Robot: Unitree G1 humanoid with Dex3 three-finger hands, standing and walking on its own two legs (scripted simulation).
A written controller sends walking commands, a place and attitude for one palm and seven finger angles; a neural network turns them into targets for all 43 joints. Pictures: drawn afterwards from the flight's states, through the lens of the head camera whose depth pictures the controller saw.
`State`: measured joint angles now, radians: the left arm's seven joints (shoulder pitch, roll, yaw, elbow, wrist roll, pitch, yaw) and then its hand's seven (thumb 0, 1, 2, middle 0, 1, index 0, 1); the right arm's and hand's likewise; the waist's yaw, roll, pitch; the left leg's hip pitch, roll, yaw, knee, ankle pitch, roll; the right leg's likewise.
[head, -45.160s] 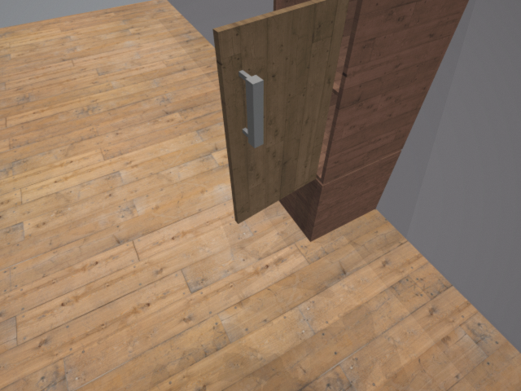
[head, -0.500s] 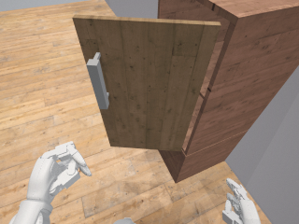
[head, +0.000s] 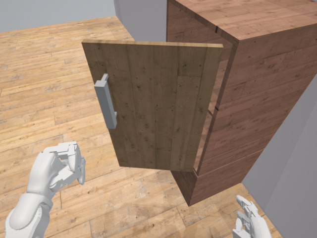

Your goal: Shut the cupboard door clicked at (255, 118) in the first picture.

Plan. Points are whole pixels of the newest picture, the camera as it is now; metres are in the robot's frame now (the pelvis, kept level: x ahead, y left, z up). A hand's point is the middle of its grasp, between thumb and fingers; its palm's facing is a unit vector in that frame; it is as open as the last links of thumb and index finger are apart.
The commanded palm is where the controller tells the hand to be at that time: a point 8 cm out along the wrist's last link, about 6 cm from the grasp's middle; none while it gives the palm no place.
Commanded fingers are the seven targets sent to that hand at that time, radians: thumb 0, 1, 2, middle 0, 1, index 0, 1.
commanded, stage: raise the hand and make a fist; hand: left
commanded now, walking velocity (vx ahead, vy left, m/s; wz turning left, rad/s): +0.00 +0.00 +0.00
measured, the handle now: (108, 102) +0.45 +0.19 +0.10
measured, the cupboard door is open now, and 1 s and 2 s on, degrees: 62 62 62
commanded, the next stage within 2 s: bring the fist close to the handle in 0.30 s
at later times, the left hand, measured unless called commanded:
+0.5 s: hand (90, 171) +0.23 +0.17 +0.11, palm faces +0.02 -1.00 -0.07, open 3.1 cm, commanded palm +0.22 +0.22 +0.11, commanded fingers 0.00 0.90 0.90 -1.30 -1.50 -1.30 -1.50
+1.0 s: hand (108, 143) +0.30 +0.15 +0.11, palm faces -0.01 -1.00 -0.04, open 3.1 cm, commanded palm +0.28 +0.20 +0.11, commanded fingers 0.00 0.90 0.90 -1.30 -1.50 -1.30 -1.50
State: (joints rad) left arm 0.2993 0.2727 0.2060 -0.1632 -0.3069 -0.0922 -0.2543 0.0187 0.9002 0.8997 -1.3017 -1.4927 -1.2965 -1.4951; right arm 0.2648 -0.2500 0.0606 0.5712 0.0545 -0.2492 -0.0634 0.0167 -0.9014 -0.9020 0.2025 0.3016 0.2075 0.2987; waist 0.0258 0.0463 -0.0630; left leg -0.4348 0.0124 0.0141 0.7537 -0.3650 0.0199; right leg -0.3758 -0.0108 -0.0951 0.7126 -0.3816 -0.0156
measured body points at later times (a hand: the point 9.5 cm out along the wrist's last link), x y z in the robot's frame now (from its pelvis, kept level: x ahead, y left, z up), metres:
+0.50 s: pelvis +0.00 -0.02 +0.00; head +0.00 -0.04 +0.45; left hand +0.22 +0.22 +0.11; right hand +0.18 -0.25 -0.07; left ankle +0.02 +0.10 -0.71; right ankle -0.01 -0.11 -0.71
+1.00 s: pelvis +0.01 -0.01 +0.01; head +0.02 -0.03 +0.45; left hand +0.30 +0.20 +0.11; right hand +0.17 -0.25 -0.08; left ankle +0.02 +0.10 -0.71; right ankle -0.01 -0.11 -0.71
